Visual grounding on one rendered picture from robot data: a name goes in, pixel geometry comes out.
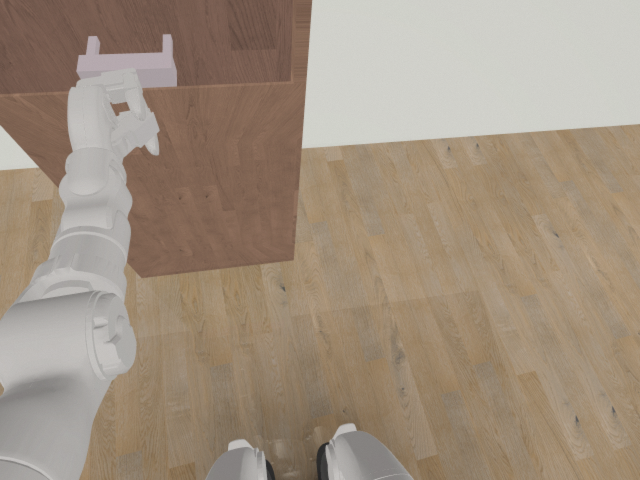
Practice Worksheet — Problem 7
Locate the left robot hand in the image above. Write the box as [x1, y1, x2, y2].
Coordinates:
[67, 68, 160, 163]

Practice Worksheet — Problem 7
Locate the handle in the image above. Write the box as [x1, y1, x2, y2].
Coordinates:
[76, 34, 177, 88]

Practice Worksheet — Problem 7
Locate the cabinet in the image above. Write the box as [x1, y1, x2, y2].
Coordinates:
[0, 0, 312, 278]

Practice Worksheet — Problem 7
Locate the drawer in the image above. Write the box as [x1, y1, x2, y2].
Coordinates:
[0, 0, 293, 94]

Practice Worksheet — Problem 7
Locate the right robot thigh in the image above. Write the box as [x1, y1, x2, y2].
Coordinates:
[326, 431, 413, 480]

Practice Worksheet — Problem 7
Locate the robot left shin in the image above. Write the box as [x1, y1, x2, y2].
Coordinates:
[228, 439, 254, 451]

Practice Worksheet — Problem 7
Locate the robot left upper arm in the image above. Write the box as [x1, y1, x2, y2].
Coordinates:
[0, 290, 137, 480]

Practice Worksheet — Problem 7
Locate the robot left forearm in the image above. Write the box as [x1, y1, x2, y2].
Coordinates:
[0, 148, 132, 387]

